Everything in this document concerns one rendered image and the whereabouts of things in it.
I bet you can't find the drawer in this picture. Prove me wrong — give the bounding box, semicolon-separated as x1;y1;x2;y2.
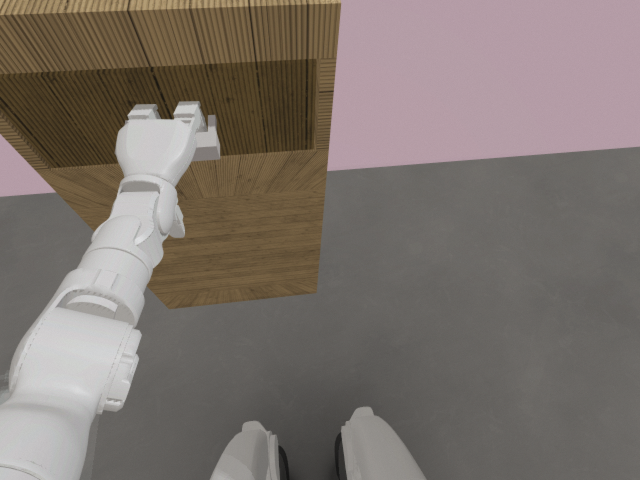
0;59;317;168

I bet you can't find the robot left upper arm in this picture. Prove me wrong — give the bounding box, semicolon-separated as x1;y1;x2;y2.
0;307;142;480

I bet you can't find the robot left forearm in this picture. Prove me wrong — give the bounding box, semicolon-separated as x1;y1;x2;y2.
9;174;177;396

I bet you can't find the left robot hand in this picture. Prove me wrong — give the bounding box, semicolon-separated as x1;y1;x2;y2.
116;101;207;238

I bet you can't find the robot right shin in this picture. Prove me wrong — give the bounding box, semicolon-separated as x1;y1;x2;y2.
344;407;374;480

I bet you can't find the cabinet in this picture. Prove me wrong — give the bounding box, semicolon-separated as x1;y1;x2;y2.
0;0;341;309

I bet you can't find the robot left thigh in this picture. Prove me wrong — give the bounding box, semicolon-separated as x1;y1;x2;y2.
210;430;279;480

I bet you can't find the handle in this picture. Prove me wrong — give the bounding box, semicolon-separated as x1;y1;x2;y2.
115;115;220;162

